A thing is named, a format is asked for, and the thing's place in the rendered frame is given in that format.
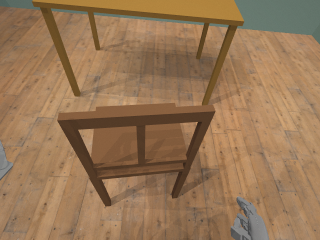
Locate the robot left hand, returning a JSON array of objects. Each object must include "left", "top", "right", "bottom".
[{"left": 0, "top": 140, "right": 13, "bottom": 180}]

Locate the chair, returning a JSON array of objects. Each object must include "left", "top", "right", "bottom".
[{"left": 57, "top": 103, "right": 216, "bottom": 207}]

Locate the table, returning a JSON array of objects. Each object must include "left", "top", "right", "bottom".
[{"left": 32, "top": 0, "right": 245, "bottom": 106}]

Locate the robot right hand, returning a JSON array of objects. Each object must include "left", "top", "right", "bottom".
[{"left": 231, "top": 196, "right": 270, "bottom": 240}]

